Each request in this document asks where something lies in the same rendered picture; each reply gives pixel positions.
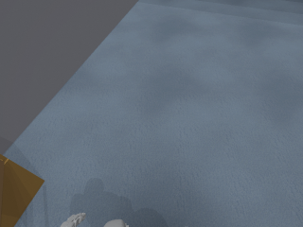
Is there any left robot hand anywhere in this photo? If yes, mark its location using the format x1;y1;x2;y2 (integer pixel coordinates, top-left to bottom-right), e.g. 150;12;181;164
61;213;86;227

